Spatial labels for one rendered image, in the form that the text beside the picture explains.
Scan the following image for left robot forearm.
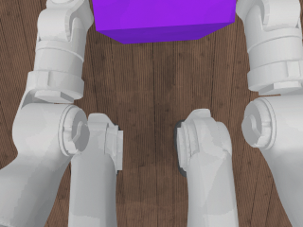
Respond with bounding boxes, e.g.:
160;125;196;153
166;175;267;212
12;0;94;144

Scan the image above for right robot shin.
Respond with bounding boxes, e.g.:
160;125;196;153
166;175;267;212
182;109;232;171

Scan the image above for robot left upper arm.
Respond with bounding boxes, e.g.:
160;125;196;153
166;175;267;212
0;103;90;227

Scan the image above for robot right foot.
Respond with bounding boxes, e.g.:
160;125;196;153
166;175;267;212
173;119;187;178

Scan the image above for carton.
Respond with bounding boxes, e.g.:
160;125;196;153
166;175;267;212
92;0;237;44

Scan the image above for right robot forearm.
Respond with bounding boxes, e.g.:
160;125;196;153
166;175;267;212
235;0;303;96

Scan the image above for robot right upper arm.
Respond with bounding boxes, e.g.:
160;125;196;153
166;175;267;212
241;94;303;227

